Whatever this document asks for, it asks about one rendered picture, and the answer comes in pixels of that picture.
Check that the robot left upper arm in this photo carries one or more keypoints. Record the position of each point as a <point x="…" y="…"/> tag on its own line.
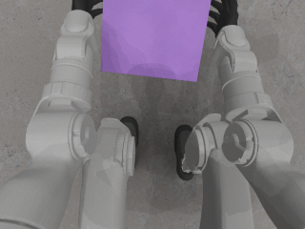
<point x="37" y="197"/>

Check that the carton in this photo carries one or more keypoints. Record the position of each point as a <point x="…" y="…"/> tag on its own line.
<point x="154" y="38"/>

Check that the right robot forearm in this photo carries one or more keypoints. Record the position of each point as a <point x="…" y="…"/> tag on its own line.
<point x="240" y="78"/>

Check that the robot left thigh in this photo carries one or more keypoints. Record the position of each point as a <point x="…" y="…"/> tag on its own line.
<point x="104" y="181"/>

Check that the left robot hand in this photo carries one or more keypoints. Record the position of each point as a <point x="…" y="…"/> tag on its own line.
<point x="87" y="5"/>

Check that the robot thigh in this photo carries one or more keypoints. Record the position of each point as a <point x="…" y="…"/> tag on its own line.
<point x="104" y="181"/>
<point x="227" y="200"/>

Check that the left robot forearm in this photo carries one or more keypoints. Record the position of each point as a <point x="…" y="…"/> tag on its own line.
<point x="69" y="87"/>

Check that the robot right thigh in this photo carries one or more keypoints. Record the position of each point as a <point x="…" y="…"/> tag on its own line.
<point x="227" y="200"/>

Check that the robot right upper arm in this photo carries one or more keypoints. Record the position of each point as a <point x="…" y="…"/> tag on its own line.
<point x="262" y="150"/>

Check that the right robot hand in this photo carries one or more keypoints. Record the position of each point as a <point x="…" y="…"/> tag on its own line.
<point x="227" y="15"/>

